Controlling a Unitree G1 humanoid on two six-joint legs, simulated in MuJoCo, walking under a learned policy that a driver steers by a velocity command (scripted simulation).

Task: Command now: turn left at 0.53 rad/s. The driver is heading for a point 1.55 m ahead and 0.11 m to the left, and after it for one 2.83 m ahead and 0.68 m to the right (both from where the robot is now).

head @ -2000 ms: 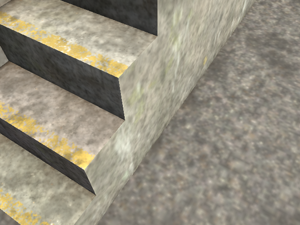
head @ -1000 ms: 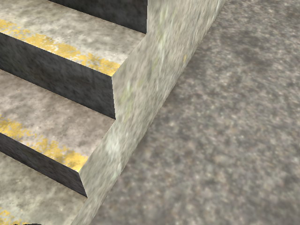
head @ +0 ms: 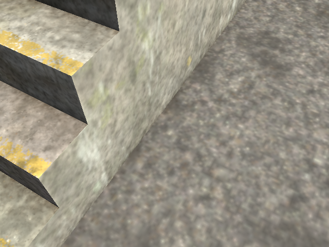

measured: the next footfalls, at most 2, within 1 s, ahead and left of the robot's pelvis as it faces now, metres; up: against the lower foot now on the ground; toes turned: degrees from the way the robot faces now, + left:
left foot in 0.46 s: -0.02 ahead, +0.13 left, +0.00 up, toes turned +19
right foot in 0.94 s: +0.02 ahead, -0.09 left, +0.00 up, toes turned +7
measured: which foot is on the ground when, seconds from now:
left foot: up 0.00-0.44, down 0.46-0.96, up 0.98-1.00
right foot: down 0.00-0.46, up 0.48-0.92, down 0.94-1.00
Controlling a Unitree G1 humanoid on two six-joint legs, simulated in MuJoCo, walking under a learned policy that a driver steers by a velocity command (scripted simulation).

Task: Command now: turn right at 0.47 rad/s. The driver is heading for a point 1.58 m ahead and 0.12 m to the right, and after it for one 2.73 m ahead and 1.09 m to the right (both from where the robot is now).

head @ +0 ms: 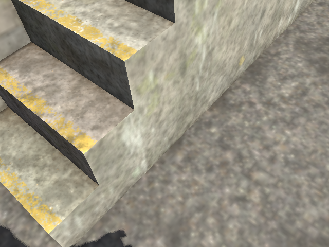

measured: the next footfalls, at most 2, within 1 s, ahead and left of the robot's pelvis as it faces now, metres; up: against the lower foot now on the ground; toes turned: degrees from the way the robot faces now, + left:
left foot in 0.44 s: +0.08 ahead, +0.13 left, +0.00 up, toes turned -21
right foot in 0.80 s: -0.02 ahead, -0.14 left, +0.00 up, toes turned -11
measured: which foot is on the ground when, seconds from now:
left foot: up 0.00-0.42, down 0.44-0.80, up 0.82-1.00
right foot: down 0.00-0.44, up 0.46-0.78, down 0.80-1.00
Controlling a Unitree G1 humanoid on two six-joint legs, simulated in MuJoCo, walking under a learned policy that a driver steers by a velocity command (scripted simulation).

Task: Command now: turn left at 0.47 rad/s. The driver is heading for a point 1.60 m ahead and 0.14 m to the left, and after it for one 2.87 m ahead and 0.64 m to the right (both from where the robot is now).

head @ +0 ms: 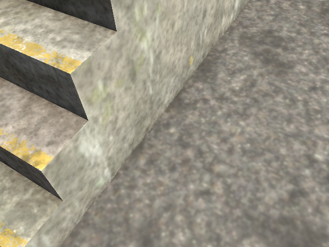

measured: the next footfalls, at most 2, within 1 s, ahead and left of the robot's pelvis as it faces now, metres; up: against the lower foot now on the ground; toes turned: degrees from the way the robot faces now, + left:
left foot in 0.28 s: +0.02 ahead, +0.16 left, +0.00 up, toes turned +12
right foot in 0.68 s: +0.09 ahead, -0.07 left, +0.00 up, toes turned +18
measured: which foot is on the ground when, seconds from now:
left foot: up 0.00-0.26, down 0.28-1.00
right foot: down 0.00-0.28, up 0.30-0.66, down 0.68-0.94, up 0.96-1.00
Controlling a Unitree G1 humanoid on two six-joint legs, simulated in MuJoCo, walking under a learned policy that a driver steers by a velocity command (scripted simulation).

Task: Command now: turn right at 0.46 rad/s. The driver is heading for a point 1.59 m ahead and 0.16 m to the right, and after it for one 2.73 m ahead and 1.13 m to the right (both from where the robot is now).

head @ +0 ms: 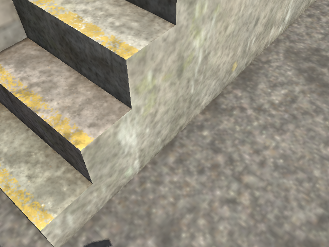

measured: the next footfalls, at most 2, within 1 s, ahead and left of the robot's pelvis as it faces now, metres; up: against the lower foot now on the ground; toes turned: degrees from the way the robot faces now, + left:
right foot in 0.22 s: +0.03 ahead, -0.15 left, +0.00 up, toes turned -10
left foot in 0.60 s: +0.08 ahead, +0.06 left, +0.00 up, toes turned -20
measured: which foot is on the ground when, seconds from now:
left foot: down 0.00-0.22, up 0.24-0.58, down 0.60-0.94, up 0.96-1.00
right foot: up 0.00-0.20, down 0.22-0.62, up 0.64-0.92, down 0.94-1.00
